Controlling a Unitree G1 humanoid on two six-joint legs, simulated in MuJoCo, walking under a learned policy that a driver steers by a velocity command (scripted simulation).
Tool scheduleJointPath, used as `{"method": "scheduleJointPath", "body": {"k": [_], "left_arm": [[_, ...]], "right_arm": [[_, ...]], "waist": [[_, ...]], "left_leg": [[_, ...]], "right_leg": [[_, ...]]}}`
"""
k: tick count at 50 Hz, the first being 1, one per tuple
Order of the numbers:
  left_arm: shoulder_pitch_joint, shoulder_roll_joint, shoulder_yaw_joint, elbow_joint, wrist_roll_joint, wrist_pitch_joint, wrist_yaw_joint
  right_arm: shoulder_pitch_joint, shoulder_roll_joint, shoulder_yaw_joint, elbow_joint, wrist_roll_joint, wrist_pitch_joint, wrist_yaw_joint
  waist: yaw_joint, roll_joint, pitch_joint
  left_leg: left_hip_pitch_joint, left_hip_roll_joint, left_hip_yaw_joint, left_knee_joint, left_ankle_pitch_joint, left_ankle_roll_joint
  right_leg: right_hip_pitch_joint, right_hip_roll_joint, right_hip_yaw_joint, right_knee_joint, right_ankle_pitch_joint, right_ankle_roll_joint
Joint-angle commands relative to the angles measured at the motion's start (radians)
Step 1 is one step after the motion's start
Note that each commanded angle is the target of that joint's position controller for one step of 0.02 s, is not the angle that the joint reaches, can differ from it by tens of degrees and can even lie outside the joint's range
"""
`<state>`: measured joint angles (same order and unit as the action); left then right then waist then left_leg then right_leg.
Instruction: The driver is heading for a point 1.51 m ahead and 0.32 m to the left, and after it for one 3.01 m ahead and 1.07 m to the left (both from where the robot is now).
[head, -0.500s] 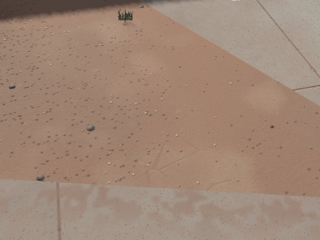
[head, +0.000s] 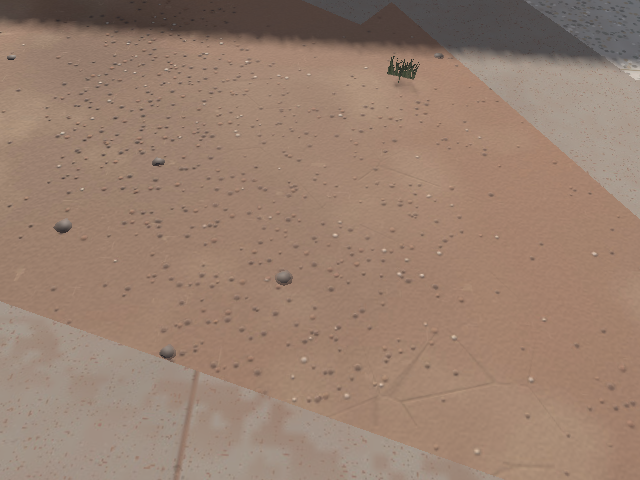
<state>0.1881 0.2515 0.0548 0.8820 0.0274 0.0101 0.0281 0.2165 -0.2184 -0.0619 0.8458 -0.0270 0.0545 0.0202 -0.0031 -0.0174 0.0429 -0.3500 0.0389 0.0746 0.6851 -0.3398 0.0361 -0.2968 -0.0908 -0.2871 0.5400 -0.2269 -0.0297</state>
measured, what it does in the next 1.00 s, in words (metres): steps on the spot, turning left: left foot, then right foot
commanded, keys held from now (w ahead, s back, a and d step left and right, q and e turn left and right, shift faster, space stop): q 0.60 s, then no key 0.40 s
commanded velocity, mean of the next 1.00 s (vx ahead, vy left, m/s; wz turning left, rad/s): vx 0.01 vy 0.00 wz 0.45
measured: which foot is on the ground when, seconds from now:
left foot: up 0.00-0.00, down 0.02-0.56, up 0.58-0.94, down 0.96-1.00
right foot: down 0.00-0.02, up 0.04-0.54, down 0.56-1.00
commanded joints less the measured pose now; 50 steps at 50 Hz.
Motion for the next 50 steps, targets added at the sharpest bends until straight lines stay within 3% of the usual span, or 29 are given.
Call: {"method": "scheduleJointPath", "body": {"k": [1,2,3,4,5,6,7,10,19,24,26,27,28,29,30,31,32,33,34,35,39,43,45,46,47,48,49,50], "left_arm": [[0.048,0.117,0.036,-0.035,0.005,0.018,-0.005],[0.044,0.040,0.016,-0.096,-0.009,0.027,-0.005],[-0.055,0.083,0.022,-0.111,0.001,0.043,0.008],[-0.043,0.073,0.022,-0.110,-0.013,0.049,0.007],[-0.024,0.074,0.022,-0.097,-0.020,0.042,0.004],[-0.016,0.089,0.028,-0.090,-0.010,0.032,0.003],[0.006,0.103,0.032,-0.078,0.006,0.027,-0.002],[0.003,0.090,0.033,-0.088,-0.002,0.031,-0.007],[-0.054,0.091,0.023,-0.147,-0.015,0.034,0.007],[-0.018,0.100,0.019,-0.167,-0.027,0.018,0.012],[0.040,0.095,0.016,-0.161,-0.032,0.010,0.017],[0.090,0.095,0.016,-0.150,-0.029,0.004,0.023],[0.101,0.160,0.030,-0.152,-0.014,-0.001,0.032],[0.042,0.253,0.044,-0.187,-0.005,0.002,0.035],[0.003,0.261,0.049,-0.198,0.006,0.009,0.026],[-0.029,0.186,0.028,-0.209,0.003,0.005,0.019],[-0.079,0.138,0.015,-0.213,-0.005,0.002,0.013],[-0.105,0.126,0.011,-0.222,-0.005,0.000,0.010],[-0.097,0.126,0.010,-0.222,-0.006,-0.003,0.013],[-0.069,0.127,0.010,-0.215,-0.007,-0.005,0.011],[0.038,0.144,0.017,-0.170,-0.010,-0.013,0.008],[0.040,0.169,0.021,-0.146,-0.002,-0.006,-0.009],[0.042,0.179,0.024,-0.128,-0.005,0.003,-0.017],[0.033,0.177,0.022,-0.119,-0.012,0.007,-0.019],[0.048,0.164,0.019,-0.110,-0.013,0.005,-0.019],[0.069,0.121,0.007,-0.123,-0.015,-0.001,-0.024],[0.068,0.050,-0.017,-0.133,-0.027,-0.001,-0.022],[0.058,0.079,-0.015,-0.105,-0.016,0.009,-0.013]], "right_arm": [[0.102,-0.124,-0.030,-0.043,-0.007,-0.032,-0.010],[0.080,-0.280,-0.064,-0.079,-0.001,-0.038,-0.021],[0.158,-0.281,-0.076,-0.050,-0.001,-0.035,-0.030],[0.132,-0.237,-0.064,-0.045,0.001,-0.034,-0.036],[0.062,-0.202,-0.054,-0.059,0.007,-0.030,-0.037],[-0.005,-0.186,-0.049,-0.084,0.013,-0.028,-0.037],[-0.032,-0.161,-0.041,-0.100,0.017,-0.028,-0.036],[0.016,-0.170,-0.043,-0.099,0.025,-0.038,-0.028],[0.054,-0.217,-0.059,-0.107,0.008,-0.028,-0.024],[0.006,-0.227,-0.065,-0.118,0.006,-0.021,-0.011],[-0.034,-0.226,-0.066,-0.122,0.013,-0.015,-0.007],[-0.061,-0.219,-0.065,-0.127,0.022,-0.011,-0.009],[-0.051,-0.176,-0.054,-0.137,0.031,-0.013,-0.013],[0.011,-0.110,-0.040,-0.146,0.036,-0.019,-0.018],[-0.010,-0.200,-0.060,-0.135,-0.003,-0.018,-0.024],[-0.010,-0.218,-0.068,-0.125,-0.010,-0.016,-0.020],[0.020,-0.205,-0.068,-0.102,-0.007,-0.011,-0.012],[0.049,-0.195,-0.065,-0.087,-0.002,-0.004,-0.002],[0.064,-0.187,-0.062,-0.078,0.001,0.000,0.006],[0.056,-0.179,-0.056,-0.077,0.004,0.002,0.009],[-0.020,-0.143,-0.032,-0.092,0.012,0.009,0.002],[-0.042,-0.125,-0.007,-0.084,0.024,0.011,-0.009],[-0.014,-0.123,0.000,-0.068,0.029,0.005,-0.016],[0.018,-0.115,0.005,-0.051,0.025,-0.003,-0.021],[0.021,-0.132,0.007,-0.045,0.013,-0.014,-0.028],[0.025,-0.191,0.003,-0.049,-0.006,-0.030,-0.035],[-0.048,-0.225,0.002,-0.046,0.007,-0.036,-0.038],[-0.076,-0.162,0.019,-0.044,0.013,-0.042,-0.035]], "waist": [[-0.026,0.125,-0.058],[-0.005,0.393,-0.014],[-0.069,0.237,-0.004],[-0.029,0.181,-0.011],[0.003,0.145,-0.005],[0.020,0.153,-0.028],[0.023,0.153,-0.061],[0.010,0.091,-0.114],[-0.033,0.123,-0.091],[-0.016,0.137,-0.109],[0.019,0.136,-0.109],[0.052,0.122,-0.104],[0.043,0.017,-0.095],[-0.003,-0.195,-0.098],[0.011,-0.170,-0.053],[-0.017,-0.093,-0.025],[-0.047,-0.062,-0.004],[-0.060,-0.088,-0.013],[-0.052,-0.119,-0.022],[-0.035,-0.114,-0.030],[0.026,-0.119,-0.053],[0.041,-0.172,-0.069],[0.022,-0.173,-0.069],[-0.005,-0.149,-0.068],[-0.008,-0.110,-0.076],[0.013,0.019,-0.123],[0.056,0.187,-0.081],[0.038,0.158,-0.076]], "left_leg": [[0.163,0.064,-0.168,-0.342,0.081,0.053],[0.178,0.333,-0.590,-0.464,0.267,0.172],[0.124,0.345,-0.560,-0.444,0.391,0.256],[0.120,0.284,-0.468,-0.411,0.403,0.253],[0.118,0.214,-0.389,-0.406,0.366,0.214],[0.152,0.165,-0.352,-0.396,0.362,0.185],[0.181,0.144,-0.329,-0.379,0.457,0.186],[0.250,0.144,-0.346,-0.358,0.532,0.197],[0.238,0.134,-0.499,-0.363,0.353,0.220],[0.180,0.106,-0.577,-0.342,0.389,0.187],[0.128,0.072,-0.588,-0.325,0.362,0.145],[0.065,0.033,-0.571,-0.303,0.281,0.100],[-0.042,-0.045,-0.501,-0.210,0.094,0.035],[-0.199,-0.214,-0.276,0.021,-0.152,-0.018],[-0.209,-0.187,-0.196,0.224,-0.225,-0.033],[-0.153,-0.155,-0.227,0.333,-0.176,-0.034],[-0.133,-0.152,-0.225,0.398,-0.114,-0.037],[-0.135,-0.157,-0.215,0.443,-0.073,-0.045],[-0.151,-0.160,-0.204,0.467,-0.064,-0.056],[-0.160,-0.161,-0.196,0.454,-0.065,-0.068],[-0.160,-0.141,-0.188,0.269,-0.094,-0.094],[0.029,-0.114,-0.098,0.002,-0.140,-0.071],[0.114,-0.110,-0.068,-0.165,-0.051,-0.050],[0.195,-0.103,-0.060,-0.330,0.090,-0.036],[0.297,-0.063,-0.119,-0.440,0.231,-0.020],[0.413,0.091,-0.294,-0.465,0.297,0.009],[0.284,0.211,-0.388,-0.407,0.525,0.098],[0.242,0.205,-0.367,-0.388,0.477,0.128]], "right_leg": [[-0.063,-0.164,0.100,0.083,-0.110,-0.008],[-0.306,0.042,0.051,0.301,-0.407,0.081],[-0.299,0.057,0.220,0.471,-0.408,0.075],[-0.301,0.050,0.266,0.524,-0.331,0.070],[-0.296,0.041,0.290,0.515,-0.237,0.060],[-0.301,0.046,0.297,0.513,-0.179,0.051],[-0.292,0.057,0.289,0.544,-0.149,0.050],[-0.291,0.065,0.306,0.548,-0.138,0.064],[-0.226,0.097,0.336,0.311,-0.193,0.066],[-0.080,0.139,0.340,0.165,-0.207,0.037],[0.040,0.157,0.333,0.006,-0.151,0.019],[0.144,0.151,0.328,-0.150,-0.062,0.009],[0.231,0.013,0.458,-0.285,-0.098,-0.023],[0.296,-0.259,0.737,-0.364,-0.125,-0.106],[0.120,-0.329,0.773,-0.354,-0.043,-0.207],[0.053,-0.277,0.711,-0.336,0.041,-0.214],[0.027,-0.199,0.598,-0.314,0.097,-0.183],[0.054,-0.141,0.518,-0.295,0.149,-0.156],[0.092,-0.118,0.477,-0.276,0.234,-0.156],[0.129,-0.108,0.451,-0.257,0.306,-0.160],[0.275,-0.132,0.443,-0.207,0.441,-0.184],[0.231,-0.127,0.423,-0.171,0.483,-0.182],[0.213,-0.123,0.426,-0.134,0.547,-0.171],[0.181,-0.112,0.413,-0.106,0.545,-0.140],[0.118,-0.103,0.411,-0.089,0.470,-0.090],[0.026,-0.057,0.366,-0.021,0.288,-0.034],[0.032,0.047,0.288,-0.093,-0.049,0.005],[0.112,0.035,0.294,-0.112,-0.107,0.012]]}}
